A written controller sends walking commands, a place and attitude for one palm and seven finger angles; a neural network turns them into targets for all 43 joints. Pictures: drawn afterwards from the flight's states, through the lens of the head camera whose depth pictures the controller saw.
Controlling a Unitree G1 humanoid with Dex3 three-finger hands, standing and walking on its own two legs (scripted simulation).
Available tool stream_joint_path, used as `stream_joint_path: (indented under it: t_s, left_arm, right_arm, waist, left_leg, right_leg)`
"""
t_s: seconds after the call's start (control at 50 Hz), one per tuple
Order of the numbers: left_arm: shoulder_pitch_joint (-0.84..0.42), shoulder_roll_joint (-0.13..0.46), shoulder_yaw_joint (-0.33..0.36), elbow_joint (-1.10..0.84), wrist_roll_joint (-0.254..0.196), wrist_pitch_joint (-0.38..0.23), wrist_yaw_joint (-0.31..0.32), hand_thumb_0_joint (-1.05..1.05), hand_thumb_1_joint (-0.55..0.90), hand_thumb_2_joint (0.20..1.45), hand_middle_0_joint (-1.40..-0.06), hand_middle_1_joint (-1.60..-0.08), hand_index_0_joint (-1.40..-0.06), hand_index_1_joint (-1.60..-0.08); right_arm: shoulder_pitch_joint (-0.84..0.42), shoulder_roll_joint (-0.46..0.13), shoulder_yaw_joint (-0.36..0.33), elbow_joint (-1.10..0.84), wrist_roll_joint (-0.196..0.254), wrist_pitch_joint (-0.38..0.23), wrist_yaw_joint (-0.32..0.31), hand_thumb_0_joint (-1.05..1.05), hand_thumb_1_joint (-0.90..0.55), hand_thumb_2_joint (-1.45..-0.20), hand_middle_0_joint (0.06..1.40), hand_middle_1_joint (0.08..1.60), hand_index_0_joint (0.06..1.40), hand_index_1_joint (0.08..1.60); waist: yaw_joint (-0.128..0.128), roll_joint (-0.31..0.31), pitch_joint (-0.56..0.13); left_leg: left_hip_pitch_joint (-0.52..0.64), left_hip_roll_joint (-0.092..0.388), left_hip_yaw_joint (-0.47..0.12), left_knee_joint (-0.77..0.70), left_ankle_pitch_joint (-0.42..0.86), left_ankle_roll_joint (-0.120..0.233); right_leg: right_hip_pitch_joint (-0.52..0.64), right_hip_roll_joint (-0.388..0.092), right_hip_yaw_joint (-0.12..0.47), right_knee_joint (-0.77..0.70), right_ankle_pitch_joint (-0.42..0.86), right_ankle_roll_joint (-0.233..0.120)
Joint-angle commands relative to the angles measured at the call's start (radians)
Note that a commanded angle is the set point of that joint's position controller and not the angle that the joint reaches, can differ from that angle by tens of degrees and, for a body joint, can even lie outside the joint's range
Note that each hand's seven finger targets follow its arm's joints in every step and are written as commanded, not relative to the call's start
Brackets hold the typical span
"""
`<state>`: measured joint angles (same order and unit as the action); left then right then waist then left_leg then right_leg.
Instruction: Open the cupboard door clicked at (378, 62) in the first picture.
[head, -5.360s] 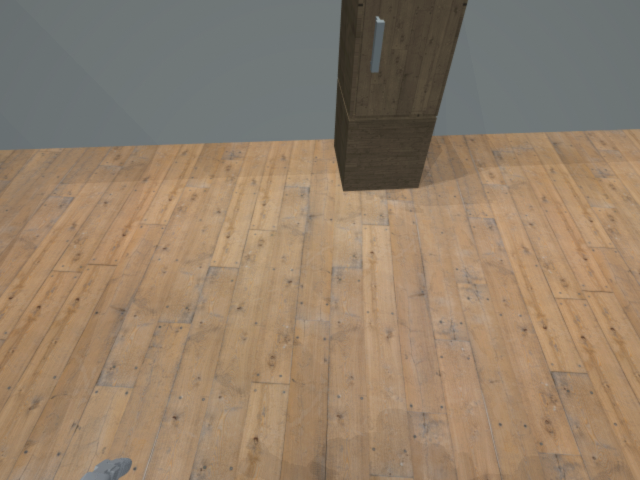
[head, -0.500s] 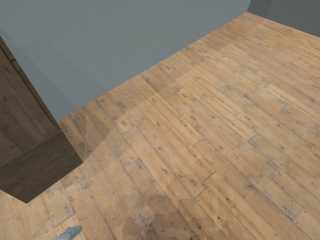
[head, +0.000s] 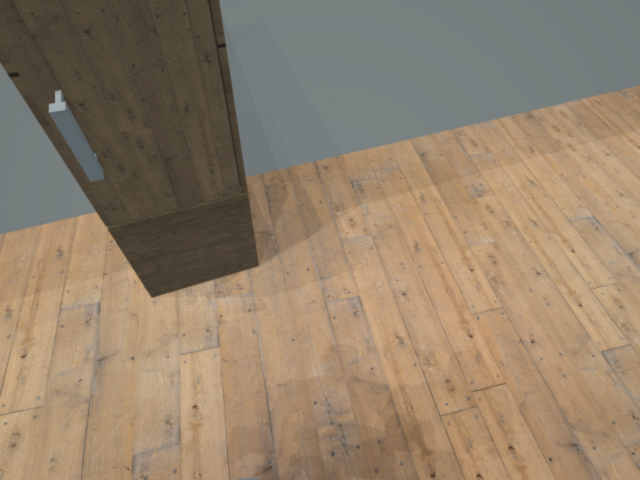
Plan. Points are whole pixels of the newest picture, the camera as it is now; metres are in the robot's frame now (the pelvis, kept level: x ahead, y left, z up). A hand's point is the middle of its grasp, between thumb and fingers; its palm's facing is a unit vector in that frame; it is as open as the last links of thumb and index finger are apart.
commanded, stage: turn to face it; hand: left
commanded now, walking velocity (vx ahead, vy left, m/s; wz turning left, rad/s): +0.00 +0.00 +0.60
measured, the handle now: (78, 137) +0.67 +0.52 -0.04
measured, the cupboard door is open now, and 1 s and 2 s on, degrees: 0 0 0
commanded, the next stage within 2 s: take the last steps up to it in 0.60 s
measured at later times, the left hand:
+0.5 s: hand out of the picture +0.08 +0.22 -0.13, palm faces +0.22 -0.94 -0.27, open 7.4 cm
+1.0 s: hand out of the picture -0.14 +0.20 -0.17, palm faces +0.43 -0.88 -0.19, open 7.4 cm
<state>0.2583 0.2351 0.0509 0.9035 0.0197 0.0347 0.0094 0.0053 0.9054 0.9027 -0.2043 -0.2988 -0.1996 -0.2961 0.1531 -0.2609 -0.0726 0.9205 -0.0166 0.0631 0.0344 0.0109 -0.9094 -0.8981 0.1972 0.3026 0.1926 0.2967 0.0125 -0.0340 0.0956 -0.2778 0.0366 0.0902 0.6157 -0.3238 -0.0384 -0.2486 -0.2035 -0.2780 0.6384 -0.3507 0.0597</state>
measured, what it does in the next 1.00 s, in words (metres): steps on the spot, turning left: right foot, then left foot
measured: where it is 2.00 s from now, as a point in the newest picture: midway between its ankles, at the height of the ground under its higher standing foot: (274, 454)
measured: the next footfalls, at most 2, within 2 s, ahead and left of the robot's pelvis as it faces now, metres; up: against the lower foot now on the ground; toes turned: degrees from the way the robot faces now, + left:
right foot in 0.50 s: +0.06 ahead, -0.11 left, +0.00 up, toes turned +10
left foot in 0.94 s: -0.06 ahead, +0.12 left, +0.00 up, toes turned +26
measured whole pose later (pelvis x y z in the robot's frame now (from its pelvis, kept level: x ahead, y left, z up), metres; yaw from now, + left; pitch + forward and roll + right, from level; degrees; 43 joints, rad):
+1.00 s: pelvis -0.03 +0.03 +0.01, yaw +21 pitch -2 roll -1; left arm 0.38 0.23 0.05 1.07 0.02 0.04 0.00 0.01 0.91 0.90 -0.20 -0.30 -0.20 -0.30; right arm 0.23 -0.18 -0.04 1.00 -0.03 -0.01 0.01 0.01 -0.91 -0.90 0.20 0.30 0.19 0.30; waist 0.04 -0.05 0.02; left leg -0.15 0.02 0.08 0.53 -0.35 0.03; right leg -0.31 -0.10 -0.11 0.75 -0.44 0.02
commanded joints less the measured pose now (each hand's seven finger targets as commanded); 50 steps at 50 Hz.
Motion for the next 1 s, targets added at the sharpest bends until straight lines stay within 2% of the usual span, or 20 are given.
stream_joint_path:
  t_s: [0.0,0.06,0.12,0.32,0.4,0.44,0.46,0.48,0.5,0.52,0.58,0.62,0.7,0.78,0.82,0.86,0.88,0.92,0.94,0.98]
  left_arm:
    - [-0.103,0.110,0.027,-0.135,-0.003,-0.004,0.009,0.000,0.900,0.900,-0.200,-0.300,-0.200,-0.300]
    - [-0.134,0.110,0.038,-0.099,-0.005,0.000,0.008,0.000,0.900,0.900,-0.200,-0.300,-0.200,-0.300]
    - [-0.073,0.115,0.041,-0.064,-0.005,-0.002,-0.001,0.000,0.900,0.900,-0.200,-0.300,-0.200,-0.300]
    - [-0.153,0.089,0.026,-0.105,-0.010,-0.004,0.013,0.000,0.900,0.900,-0.200,-0.300,-0.200,-0.300]
    - [-0.088,0.080,0.022,-0.093,-0.018,-0.013,0.019,0.000,0.900,0.900,-0.200,-0.300,-0.200,-0.300]
    - [-0.038,0.093,0.025,-0.075,-0.017,-0.027,0.022,0.000,0.900,0.900,-0.200,-0.300,-0.200,-0.300]
    - [-0.011,0.127,0.032,-0.070,-0.012,-0.037,0.026,0.000,0.900,0.900,-0.200,-0.300,-0.200,-0.300]
    - [0.006,0.208,0.047,-0.067,0.004,-0.045,0.035,0.000,0.900,0.900,-0.200,-0.300,-0.200,-0.300]
    - [0.007,0.244,0.047,-0.080,0.004,-0.040,0.031,0.000,0.900,0.900,-0.200,-0.300,-0.200,-0.300]
    - [-0.026,0.206,0.047,-0.085,0.001,-0.037,0.036,0.000,0.900,0.900,-0.200,-0.300,-0.200,-0.300]
    - [-0.135,0.132,0.024,-0.099,-0.003,-0.036,0.028,0.000,0.900,0.900,-0.200,-0.300,-0.200,-0.300]
    - [-0.114,0.122,0.024,-0.085,0.000,-0.041,0.027,0.000,0.900,0.900,-0.200,-0.300,-0.200,-0.300]
    - [-0.002,0.133,0.028,-0.037,0.007,-0.046,0.025,0.000,0.900,0.900,-0.200,-0.300,-0.200,-0.300]
    - [0.083,0.161,0.035,0.021,0.015,-0.054,0.015,0.000,0.900,0.900,-0.200,-0.300,-0.200,-0.300]
    - [0.090,0.167,0.036,0.043,0.017,-0.058,0.010,0.000,0.900,0.900,-0.200,-0.300,-0.200,-0.300]
    - [0.057,0.160,0.035,0.057,0.010,-0.053,0.007,0.000,0.900,0.900,-0.200,-0.300,-0.200,-0.300]
    - [0.043,0.136,0.029,0.061,0.000,-0.049,0.004,0.000,0.900,0.900,-0.200,-0.300,-0.200,-0.300]
    - [0.004,0.020,-0.001,0.026,-0.006,-0.047,-0.009,0.000,0.900,0.900,-0.200,-0.300,-0.200,-0.300]
    - [-0.063,0.040,0.001,0.004,0.004,-0.048,-0.008,0.000,0.900,0.900,-0.200,-0.300,-0.200,-0.300]
    - [-0.090,0.041,0.008,0.041,0.014,-0.044,-0.017,0.000,0.900,0.900,-0.200,-0.300,-0.200,-0.300]
  right_arm:
    - [0.217,-0.297,-0.071,-0.023,0.005,-0.043,-0.022,0.000,-0.900,-0.900,0.200,0.300,0.200,0.300]
    - [0.095,-0.202,-0.043,-0.045,-0.003,-0.051,-0.045,0.000,-0.900,-0.900,0.200,0.300,0.200,0.300]
    - [0.024,-0.171,-0.027,-0.072,0.000,-0.058,-0.045,0.000,-0.900,-0.900,0.200,0.300,0.200,0.300]
    - [0.079,-0.166,-0.034,-0.058,-0.009,-0.046,-0.043,0.000,-0.900,-0.900,0.200,0.300,0.200,0.300]
    - [0.049,-0.162,-0.036,-0.062,-0.009,-0.041,-0.041,0.000,-0.900,-0.900,0.200,0.300,0.200,0.300]
    - [0.037,-0.144,-0.033,-0.062,-0.001,-0.040,-0.038,0.000,-0.900,-0.900,0.200,0.300,0.200,0.300]
    - [0.049,-0.109,-0.028,-0.062,0.007,-0.043,-0.034,0.000,-0.900,-0.900,0.200,0.300,0.200,0.300]
    - [0.064,-0.044,-0.017,-0.076,0.014,-0.045,-0.030,0.000,-0.900,-0.900,0.200,0.300,0.200,0.300]
    - [0.045,-0.065,-0.025,-0.096,0.008,-0.036,-0.035,0.000,-0.900,-0.900,0.200,0.300,0.200,0.300]
    - [0.033,-0.087,-0.034,-0.088,0.001,-0.022,-0.035,0.000,-0.900,-0.900,0.200,0.300,0.200,0.300]
    - [0.081,-0.067,-0.033,-0.020,-0.006,-0.001,-0.020,0.000,-0.900,-0.900,0.200,0.300,0.200,0.300]
    - [0.096,-0.053,-0.030,-0.005,-0.004,-0.001,-0.016,0.000,-0.900,-0.900,0.200,0.300,0.200,0.300]
    - [0.035,-0.039,-0.015,-0.009,-0.003,-0.006,-0.019,0.000,-0.900,-0.900,0.200,0.300,0.200,0.300]
    - [-0.023,-0.017,-0.001,-0.017,-0.004,-0.028,-0.010,0.000,-0.900,-0.900,0.200,0.300,0.200,0.300]
    - [0.008,-0.011,0.003,-0.008,-0.002,-0.043,-0.008,0.000,-0.900,-0.900,0.200,0.300,0.200,0.300]
    - [0.103,0.003,0.010,0.033,-0.004,-0.060,-0.015,0.000,-0.900,-0.900,0.200,0.300,0.200,0.300]
    - [0.170,-0.014,0.010,0.064,-0.001,-0.072,-0.022,0.000,-0.900,-0.900,0.200,0.300,0.200,0.300]
    - [0.288,-0.160,-0.022,0.095,-0.008,-0.081,-0.040,0.000,-0.900,-0.900,0.200,0.300,0.200,0.300]
    - [0.308,-0.170,-0.021,0.094,-0.013,-0.076,-0.046,0.000,-0.900,-0.900,0.200,0.300,0.200,0.300]
    - [0.249,-0.096,0.003,0.101,-0.013,-0.088,-0.055,0.000,-0.900,-0.900,0.200,0.300,0.200,0.300]
  waist:
    - [-0.123,0.297,-0.243]
    - [-0.072,0.241,-0.139]
    - [-0.030,0.181,-0.148]
    - [-0.056,0.175,-0.135]
    - [-0.025,0.198,-0.153]
    - [0.004,0.155,-0.164]
    - [0.013,0.070,-0.181]
    - [0.016,-0.190,-0.190]
    - [0.027,-0.223,-0.168]
    - [0.016,-0.138,-0.136]
    - [-0.041,-0.111,-0.026]
    - [-0.040,-0.123,-0.034]
    - [0.015,-0.151,-0.065]
    - [0.056,-0.162,-0.065]
    - [0.048,-0.170,-0.078]
    - [-0.002,-0.138,-0.097]
    - [-0.034,-0.057,-0.108]
    - [-0.091,0.390,-0.083]
    - [-0.113,0.316,0.001]
    - [-0.085,0.251,0.085]
  left_leg:
    - [0.341,0.410,-0.462,-0.222,0.816,0.252]
    - [0.204,0.268,-0.343,-0.231,0.687,0.209]
    - [0.182,0.192,-0.270,-0.243,0.631,0.181]
    - [0.168,0.190,-0.417,-0.247,0.548,0.226]
    - [0.096,0.159,-0.440,-0.202,0.573,0.205]
    - [0.010,0.114,-0.413,-0.145,0.488,0.153]
    - [-0.081,0.065,-0.373,-0.076,0.342,0.102]
    - [-0.251,-0.067,-0.208,0.109,0.013,0.030]
    - [-0.261,-0.099,-0.157,0.309,-0.273,0.009]
    - [-0.238,-0.063,-0.186,0.446,-0.249,0.011]
    - [-0.237,-0.031,-0.155,0.590,-0.074,-0.001]
    - [-0.230,-0.021,-0.129,0.573,-0.036,-0.013]
    - [-0.199,-0.009,-0.094,0.383,-0.087,-0.027]
    - [-0.147,-0.003,-0.039,0.168,-0.135,-0.010]
    - [-0.081,-0.009,-0.011,0.069,-0.156,0.007]
    - [0.095,-0.026,0.021,-0.121,-0.054,0.019]
    - [0.240,-0.020,0.007,-0.240,0.009,0.024]
    - [0.377,0.315,-0.430,-0.437,-0.231,0.139]
    - [0.290,0.372,-0.492,-0.481,-0.256,0.202]
    - [0.196,0.310,-0.403,-0.492,-0.162,0.190]
  right_leg:
    - [-0.360,0.061,0.187,0.458,-0.332,0.036]
    - [-0.362,0.056,0.264,0.547,-0.148,0.035]
    - [-0.306,0.078,0.258,0.521,-0.048,0.043]
    - [-0.212,0.138,0.271,0.229,-0.098,0.039]
    - [-0.051,0.181,0.255,0.028,-0.031,0.017]
    - [0.102,0.172,0.247,-0.183,0.135,0.012]
    - [0.222,0.094,0.317,-0.280,0.207,-0.008]
    - [0.321,-0.142,0.552,-0.330,0.314,-0.095]
    - [0.193,-0.294,0.633,-0.350,0.402,-0.207]
    - [0.103,-0.272,0.570,-0.357,0.358,-0.242]
    - [-0.021,-0.103,0.388,-0.375,0.170,-0.170]
    - [-0.007,-0.084,0.333,-0.372,0.173,-0.154]
    - [0.089,-0.098,0.349,-0.368,0.199,-0.179]
    - [0.125,-0.122,0.391,-0.407,0.019,-0.188]
    - [0.115,-0.122,0.390,-0.407,-0.069,-0.189]
    - [0.024,-0.072,0.332,-0.352,-0.130,-0.150]
    - [-0.072,-0.033,0.280,-0.273,-0.152,-0.113]
    - [-0.386,0.140,0.107,0.139,-0.207,-0.023]
    - [-0.437,0.121,0.182,0.260,-0.201,-0.039]
    - [-0.440,0.089,0.233,0.375,-0.086,-0.044]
